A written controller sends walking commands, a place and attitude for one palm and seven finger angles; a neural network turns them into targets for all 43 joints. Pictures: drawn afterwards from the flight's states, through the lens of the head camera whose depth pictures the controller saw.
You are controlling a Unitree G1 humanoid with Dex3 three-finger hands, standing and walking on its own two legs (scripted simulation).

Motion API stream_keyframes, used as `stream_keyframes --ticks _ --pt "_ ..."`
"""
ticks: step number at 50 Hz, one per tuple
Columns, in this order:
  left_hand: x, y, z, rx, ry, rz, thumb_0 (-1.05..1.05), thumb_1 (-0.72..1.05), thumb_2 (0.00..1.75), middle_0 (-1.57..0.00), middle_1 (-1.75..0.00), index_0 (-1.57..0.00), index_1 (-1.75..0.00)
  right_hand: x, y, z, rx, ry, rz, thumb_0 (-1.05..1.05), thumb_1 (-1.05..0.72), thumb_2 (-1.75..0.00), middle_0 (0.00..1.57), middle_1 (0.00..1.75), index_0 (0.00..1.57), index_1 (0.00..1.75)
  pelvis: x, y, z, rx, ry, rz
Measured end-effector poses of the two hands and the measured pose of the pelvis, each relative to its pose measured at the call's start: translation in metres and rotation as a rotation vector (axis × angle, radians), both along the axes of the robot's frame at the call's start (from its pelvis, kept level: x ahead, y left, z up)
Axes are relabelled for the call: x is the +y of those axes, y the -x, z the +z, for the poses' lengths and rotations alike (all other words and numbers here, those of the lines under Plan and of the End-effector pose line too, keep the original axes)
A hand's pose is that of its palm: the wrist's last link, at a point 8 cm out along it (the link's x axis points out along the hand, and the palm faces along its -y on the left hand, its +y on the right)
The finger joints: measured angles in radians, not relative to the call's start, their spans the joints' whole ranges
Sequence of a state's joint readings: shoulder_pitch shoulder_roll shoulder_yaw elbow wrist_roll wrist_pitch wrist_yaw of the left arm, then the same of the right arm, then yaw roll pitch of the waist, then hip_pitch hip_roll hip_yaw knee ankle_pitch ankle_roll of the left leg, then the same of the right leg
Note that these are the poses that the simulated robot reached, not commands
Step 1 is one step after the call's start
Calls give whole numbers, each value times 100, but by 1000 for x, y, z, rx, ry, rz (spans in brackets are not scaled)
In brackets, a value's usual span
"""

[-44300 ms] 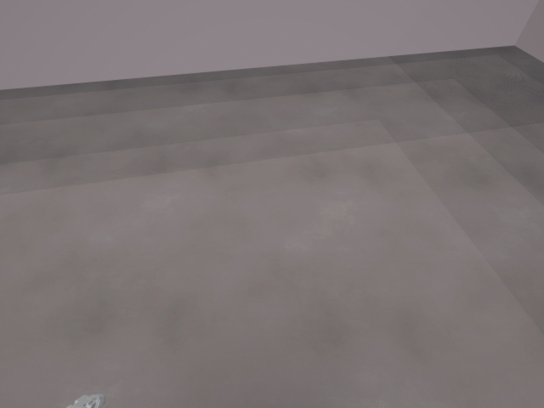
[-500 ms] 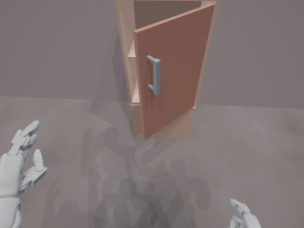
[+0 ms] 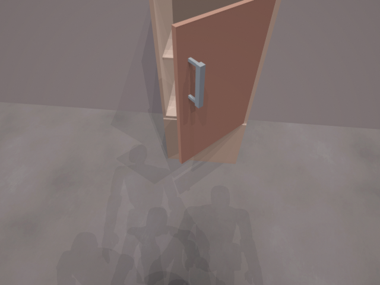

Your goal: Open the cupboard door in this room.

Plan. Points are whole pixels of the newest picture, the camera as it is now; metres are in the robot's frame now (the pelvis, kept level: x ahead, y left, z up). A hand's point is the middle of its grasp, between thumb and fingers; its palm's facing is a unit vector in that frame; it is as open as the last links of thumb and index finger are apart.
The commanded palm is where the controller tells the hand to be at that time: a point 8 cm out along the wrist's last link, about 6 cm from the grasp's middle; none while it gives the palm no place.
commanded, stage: let the arm hang, fingers relaxed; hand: left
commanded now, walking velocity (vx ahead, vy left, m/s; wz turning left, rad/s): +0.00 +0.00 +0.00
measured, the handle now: (195, 83) +0.65 +0.03 +0.05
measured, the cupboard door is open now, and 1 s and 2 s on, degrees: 45 45 45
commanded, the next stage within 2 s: look to check the result in 0.54 s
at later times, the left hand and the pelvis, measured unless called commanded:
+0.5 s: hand out of the picture +0.07 +0.19 -0.16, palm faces -0.02 -0.97 -0.26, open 7.4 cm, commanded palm none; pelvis +0.01 -0.01 +0.00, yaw -1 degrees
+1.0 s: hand out of the picture +0.08 +0.22 -0.15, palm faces -0.03 -0.94 -0.33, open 7.4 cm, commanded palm none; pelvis +0.03 -0.02 +0.01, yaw -1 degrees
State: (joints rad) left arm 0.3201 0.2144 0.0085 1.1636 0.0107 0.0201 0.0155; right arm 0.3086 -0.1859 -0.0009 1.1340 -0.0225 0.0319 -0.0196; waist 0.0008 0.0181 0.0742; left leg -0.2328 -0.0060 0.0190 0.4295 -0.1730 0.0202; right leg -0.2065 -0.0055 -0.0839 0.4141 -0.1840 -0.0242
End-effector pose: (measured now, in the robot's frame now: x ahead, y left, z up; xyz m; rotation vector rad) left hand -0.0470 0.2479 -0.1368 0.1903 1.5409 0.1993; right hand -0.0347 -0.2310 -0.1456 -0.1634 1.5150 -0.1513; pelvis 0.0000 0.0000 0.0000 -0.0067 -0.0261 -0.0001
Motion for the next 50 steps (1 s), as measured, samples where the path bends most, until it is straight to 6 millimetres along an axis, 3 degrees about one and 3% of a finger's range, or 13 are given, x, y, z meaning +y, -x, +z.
stream_keyframes --ticks 4,10,17,23,50 --pt "7 -7 4 -18 -27 -6 1 92 90 -21 -30 -20 -30 6 -1 -5 -15 -22 -11 1 -91 -90 20 30 20 30 1 1 0 -3 -3 -3" --pt "8 -40 5 -109 -40 -33 1 91 90 -20 -29 -20 -30 6 -17 -9 -74 -32 -14 1 -91 -90 20 30 20 30 0 0 0 -7 -8 -9" --pt "0 -85 6 -220 -24 -72 1 91 90 -20 -29 -20 -30 -5 -40 -6 -140 -12 -8 1 -91 -90 20 30 20 30 -2 -2 0 -9 -10 -13" --pt "-6 -109 7 -265 -9 -93 0 91 90 -21 -30 -20 -30 -18 -53 0 -162 18 -1 0 -91 -90 20 30 20 30 -5 -6 2 -9 -11 -14" --pt "12 -127 20 -218 -81 -101 1 91 90 -21 -30 -20 -30 -54 -107 9 -192 63 46 1 -91 -90 20 30 20 30 -17 -31 6 0 -12 -16"
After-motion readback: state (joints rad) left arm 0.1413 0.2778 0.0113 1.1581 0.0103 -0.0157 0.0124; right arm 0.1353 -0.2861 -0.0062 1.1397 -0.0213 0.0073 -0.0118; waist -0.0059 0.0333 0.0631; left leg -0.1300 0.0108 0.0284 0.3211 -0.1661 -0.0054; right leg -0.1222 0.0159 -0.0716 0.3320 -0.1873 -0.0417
